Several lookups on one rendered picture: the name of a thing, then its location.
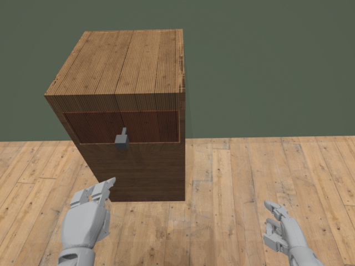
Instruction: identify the right robot forearm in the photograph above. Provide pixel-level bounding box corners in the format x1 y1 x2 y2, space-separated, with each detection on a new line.
288 246 324 266

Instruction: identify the robot left hand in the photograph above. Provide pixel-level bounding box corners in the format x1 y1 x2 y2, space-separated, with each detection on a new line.
60 177 116 250

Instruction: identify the drawer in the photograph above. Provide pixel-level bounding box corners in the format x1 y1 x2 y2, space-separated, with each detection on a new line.
63 110 179 144

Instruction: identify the robot right hand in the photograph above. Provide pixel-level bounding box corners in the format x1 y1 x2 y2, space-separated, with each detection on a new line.
263 200 309 256

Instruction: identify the handle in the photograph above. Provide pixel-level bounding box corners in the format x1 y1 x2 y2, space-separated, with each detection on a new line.
115 127 129 150

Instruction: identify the cabinet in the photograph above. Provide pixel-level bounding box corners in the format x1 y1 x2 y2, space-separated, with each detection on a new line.
44 29 185 202

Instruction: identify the left robot forearm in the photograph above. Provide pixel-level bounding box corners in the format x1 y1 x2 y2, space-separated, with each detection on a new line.
57 247 95 266

